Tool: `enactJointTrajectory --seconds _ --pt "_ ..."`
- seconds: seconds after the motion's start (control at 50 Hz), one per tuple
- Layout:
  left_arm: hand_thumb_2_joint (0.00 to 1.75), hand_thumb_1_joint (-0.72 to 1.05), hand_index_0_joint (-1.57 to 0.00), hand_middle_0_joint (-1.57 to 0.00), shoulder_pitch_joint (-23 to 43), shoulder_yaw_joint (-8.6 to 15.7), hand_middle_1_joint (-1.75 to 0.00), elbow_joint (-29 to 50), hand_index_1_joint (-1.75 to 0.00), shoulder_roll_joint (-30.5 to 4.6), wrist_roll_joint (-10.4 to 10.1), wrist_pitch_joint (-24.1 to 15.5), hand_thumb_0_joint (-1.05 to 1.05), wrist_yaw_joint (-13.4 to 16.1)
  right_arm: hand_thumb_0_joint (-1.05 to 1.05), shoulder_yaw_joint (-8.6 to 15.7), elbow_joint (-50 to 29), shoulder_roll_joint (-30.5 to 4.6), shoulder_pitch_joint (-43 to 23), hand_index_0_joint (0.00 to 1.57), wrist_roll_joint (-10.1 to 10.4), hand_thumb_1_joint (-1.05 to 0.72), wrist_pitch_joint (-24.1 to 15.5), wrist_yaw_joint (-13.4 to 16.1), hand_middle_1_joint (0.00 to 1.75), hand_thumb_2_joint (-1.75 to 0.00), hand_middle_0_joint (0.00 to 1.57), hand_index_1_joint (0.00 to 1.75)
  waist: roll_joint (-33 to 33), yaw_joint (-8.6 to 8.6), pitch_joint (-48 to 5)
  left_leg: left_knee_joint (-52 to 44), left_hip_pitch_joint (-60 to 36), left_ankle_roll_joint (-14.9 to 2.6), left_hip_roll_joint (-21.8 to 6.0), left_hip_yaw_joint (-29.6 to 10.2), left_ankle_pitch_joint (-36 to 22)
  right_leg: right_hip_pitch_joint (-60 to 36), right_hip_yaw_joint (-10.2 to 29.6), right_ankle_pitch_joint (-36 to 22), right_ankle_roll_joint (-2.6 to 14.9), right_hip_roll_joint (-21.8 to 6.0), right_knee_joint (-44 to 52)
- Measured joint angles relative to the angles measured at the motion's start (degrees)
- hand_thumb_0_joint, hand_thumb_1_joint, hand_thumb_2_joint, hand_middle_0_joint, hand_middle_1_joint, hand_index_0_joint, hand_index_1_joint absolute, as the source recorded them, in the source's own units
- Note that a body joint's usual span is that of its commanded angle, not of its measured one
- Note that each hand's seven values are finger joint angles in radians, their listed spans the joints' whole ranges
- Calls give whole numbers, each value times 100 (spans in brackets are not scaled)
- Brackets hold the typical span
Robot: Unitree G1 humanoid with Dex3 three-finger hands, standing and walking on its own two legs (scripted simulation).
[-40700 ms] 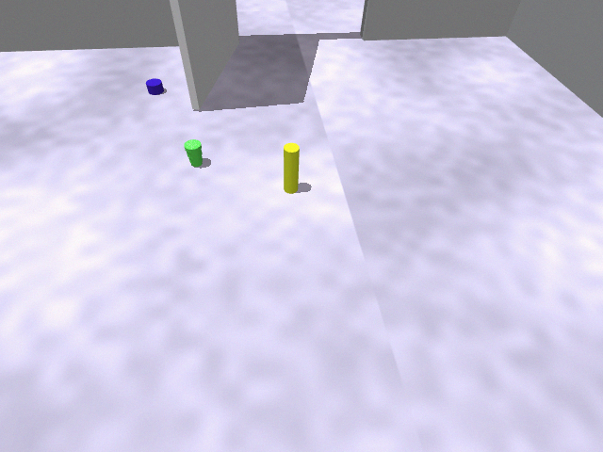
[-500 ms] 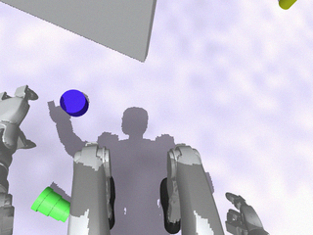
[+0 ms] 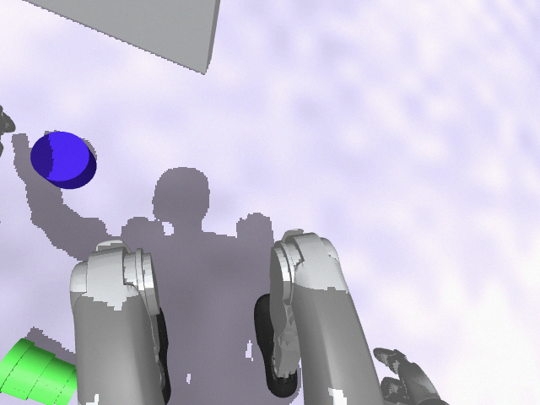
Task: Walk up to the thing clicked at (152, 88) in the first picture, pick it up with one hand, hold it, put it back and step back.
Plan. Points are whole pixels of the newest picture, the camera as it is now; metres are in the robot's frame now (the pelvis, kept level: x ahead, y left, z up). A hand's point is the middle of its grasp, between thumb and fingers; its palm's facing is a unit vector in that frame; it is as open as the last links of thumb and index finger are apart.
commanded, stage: rise first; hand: left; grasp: from above
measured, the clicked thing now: (65, 161) +0.50 +0.31 -0.32
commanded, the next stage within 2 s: none
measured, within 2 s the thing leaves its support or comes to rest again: neither
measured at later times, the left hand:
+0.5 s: hand (1, 168) +0.44 +0.36 -0.19, palm faces -0.44 -0.10 -0.89, open 14.3 cm
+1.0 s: hand (13, 166) +0.45 +0.35 -0.21, palm faces -0.44 -0.11 -0.89, open 14.3 cm
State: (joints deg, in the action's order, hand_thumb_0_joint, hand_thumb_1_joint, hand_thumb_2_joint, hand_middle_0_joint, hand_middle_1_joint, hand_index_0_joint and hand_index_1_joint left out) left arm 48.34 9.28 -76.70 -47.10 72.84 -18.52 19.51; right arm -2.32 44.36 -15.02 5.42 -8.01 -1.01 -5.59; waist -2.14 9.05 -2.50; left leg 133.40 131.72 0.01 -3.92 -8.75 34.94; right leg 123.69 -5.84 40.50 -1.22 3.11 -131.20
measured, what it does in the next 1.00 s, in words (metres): stands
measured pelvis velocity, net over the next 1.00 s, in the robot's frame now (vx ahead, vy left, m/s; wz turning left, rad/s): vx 0.01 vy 0.00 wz -0.06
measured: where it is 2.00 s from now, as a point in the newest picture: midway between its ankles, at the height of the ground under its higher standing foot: (217, 367)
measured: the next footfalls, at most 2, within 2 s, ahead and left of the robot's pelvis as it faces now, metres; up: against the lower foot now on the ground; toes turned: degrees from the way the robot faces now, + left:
none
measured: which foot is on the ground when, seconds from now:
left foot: down 0.00-1.00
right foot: down 0.00-1.00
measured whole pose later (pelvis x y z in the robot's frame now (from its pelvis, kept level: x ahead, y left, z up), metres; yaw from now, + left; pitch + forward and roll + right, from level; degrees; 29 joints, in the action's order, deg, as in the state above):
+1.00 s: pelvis +0.01 +0.00 -0.03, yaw -3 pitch +31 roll -10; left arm 51.3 11.0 -80.5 -52.2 72.0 -16.9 21.4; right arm -7.2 42.1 -15.5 4.8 -10.3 -1.9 -7.4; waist -4.0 12.3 2.2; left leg 140.1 135.0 0.4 -4.4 -12.1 37.8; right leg 126.2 -8.2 41.9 -1.7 4.7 -135.7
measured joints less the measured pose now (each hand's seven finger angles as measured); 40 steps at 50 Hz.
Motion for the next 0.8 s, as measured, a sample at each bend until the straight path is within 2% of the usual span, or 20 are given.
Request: enactJointTrajectory --seconds 0.36,0.8 --pt "102 -57 -7 -7 212 114 -104 -237 -103 -264 -56 115 0 92 0 -249 -96 16 -120 21 -167 -91 -1 -79 30 -90 20 30 -87 136 216 389 202 30 -51 -160 222 185 -105 141 -11 96 -288" --pt "102 -57 -7 -8 248 203 -104 -310 -104 -494 -101 142 0 151 0 -436 -187 -54 -65 21 -223 -91 -23 -133 30 -90 20 30 -164 292 426 615 299 49 -58 -294 295 254 -199 164 -23 148 -433"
